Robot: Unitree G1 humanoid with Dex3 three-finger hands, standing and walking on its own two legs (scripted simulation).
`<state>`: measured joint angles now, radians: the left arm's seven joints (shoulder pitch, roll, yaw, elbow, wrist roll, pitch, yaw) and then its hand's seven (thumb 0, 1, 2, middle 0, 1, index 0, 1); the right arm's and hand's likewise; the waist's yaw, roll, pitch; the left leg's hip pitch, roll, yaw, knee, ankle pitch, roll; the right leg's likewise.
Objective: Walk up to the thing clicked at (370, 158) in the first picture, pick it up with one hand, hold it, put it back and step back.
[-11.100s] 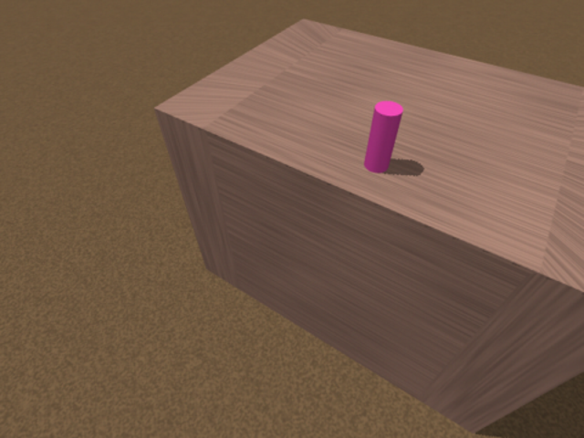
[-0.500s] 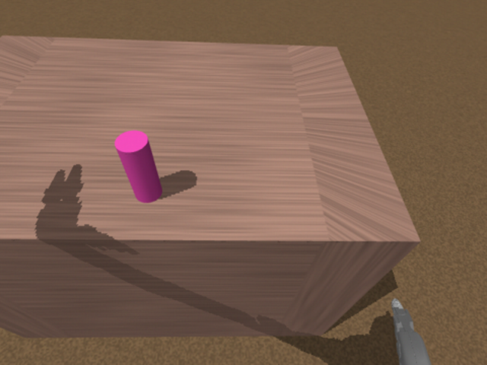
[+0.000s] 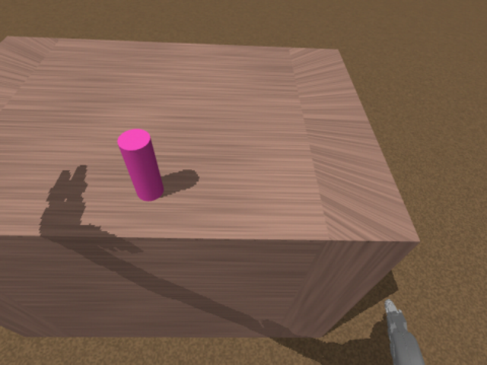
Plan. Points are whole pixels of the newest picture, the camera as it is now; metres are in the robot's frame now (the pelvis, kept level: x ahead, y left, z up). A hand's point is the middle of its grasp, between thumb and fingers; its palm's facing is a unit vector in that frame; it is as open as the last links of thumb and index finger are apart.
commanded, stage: approach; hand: left
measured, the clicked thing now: (143, 167) +0.46 +0.18 +0.06
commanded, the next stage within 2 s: close in in 0.18 s
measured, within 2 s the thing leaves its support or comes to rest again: neither
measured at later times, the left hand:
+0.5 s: hand (115, 172) +0.45 +0.23 +0.05, palm faces +0.09 -1.00 +0.03, open 17.5 cm
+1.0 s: hand (141, 177) +0.44 +0.18 +0.05, palm faces +0.09 -1.00 +0.01, open 17.5 cm
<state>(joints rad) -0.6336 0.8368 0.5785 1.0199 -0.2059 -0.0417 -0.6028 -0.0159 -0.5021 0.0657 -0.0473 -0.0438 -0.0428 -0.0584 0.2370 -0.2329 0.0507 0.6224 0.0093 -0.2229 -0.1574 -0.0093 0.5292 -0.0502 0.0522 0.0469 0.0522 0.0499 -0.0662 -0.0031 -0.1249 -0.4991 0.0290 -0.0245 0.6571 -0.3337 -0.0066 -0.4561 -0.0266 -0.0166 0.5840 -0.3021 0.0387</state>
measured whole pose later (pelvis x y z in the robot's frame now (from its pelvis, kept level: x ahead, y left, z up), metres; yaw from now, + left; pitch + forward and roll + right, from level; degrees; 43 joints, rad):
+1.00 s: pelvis -0.02 +0.00 -0.04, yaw -1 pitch +14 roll -2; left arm -0.64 0.37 0.34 0.83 -0.14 -0.23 -0.12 -0.02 -0.56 0.01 -0.07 -0.01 -0.08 -0.01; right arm 0.36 -0.23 -0.06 0.21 -0.01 -0.05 0.00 -0.01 0.52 -0.05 0.05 0.05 0.05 0.05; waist -0.11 0.00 -0.10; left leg -0.74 0.05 -0.02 0.94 -0.45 -0.02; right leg -0.72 -0.01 0.00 0.89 -0.42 0.03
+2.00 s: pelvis -0.01 +0.00 -0.04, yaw -2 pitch +16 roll -2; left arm -0.65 0.34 0.35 0.84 -0.11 -0.26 -0.06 -0.01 -0.11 0.84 -0.99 -0.97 -0.97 -0.92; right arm 0.39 -0.23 -0.06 0.14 -0.02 0.02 0.02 -0.01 0.51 -0.05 0.05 0.05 0.05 0.05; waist -0.12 0.01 -0.13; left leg -0.78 0.05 0.00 0.96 -0.47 -0.01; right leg -0.76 -0.01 0.02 0.91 -0.43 0.04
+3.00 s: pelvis -0.02 +0.00 -0.02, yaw -2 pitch +10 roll -1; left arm -0.75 0.38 0.31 0.83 -0.13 -0.08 -0.05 -0.03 -0.11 1.08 -0.95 -1.05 -0.91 -1.05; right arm 0.32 -0.22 -0.06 0.33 0.02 -0.02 -0.03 -0.01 0.53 -0.05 0.05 0.05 0.05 0.05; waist -0.08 0.02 -0.10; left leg -0.61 0.04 0.01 0.82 -0.39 -0.01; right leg -0.60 -0.02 0.02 0.78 -0.37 0.04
